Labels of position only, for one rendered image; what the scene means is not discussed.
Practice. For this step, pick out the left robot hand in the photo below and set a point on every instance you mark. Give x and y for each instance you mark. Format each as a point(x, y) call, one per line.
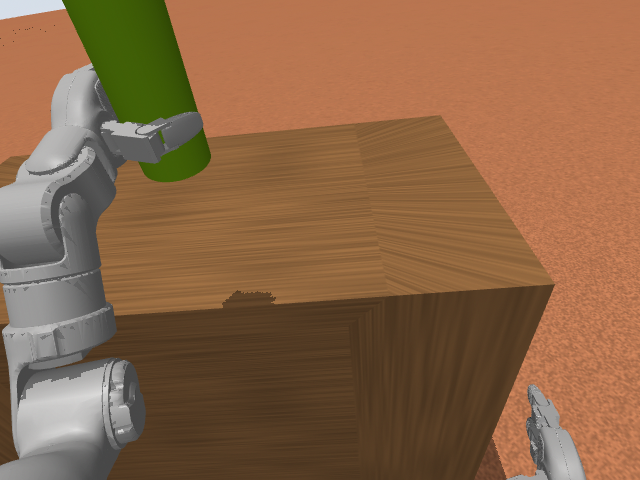
point(80, 100)

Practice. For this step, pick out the left robot arm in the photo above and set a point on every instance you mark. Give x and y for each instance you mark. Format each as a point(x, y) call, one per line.
point(68, 423)

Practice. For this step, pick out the right robot hand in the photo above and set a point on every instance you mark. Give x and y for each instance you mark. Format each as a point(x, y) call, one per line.
point(551, 447)

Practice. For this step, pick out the bottle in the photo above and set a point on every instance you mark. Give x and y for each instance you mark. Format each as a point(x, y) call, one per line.
point(133, 49)

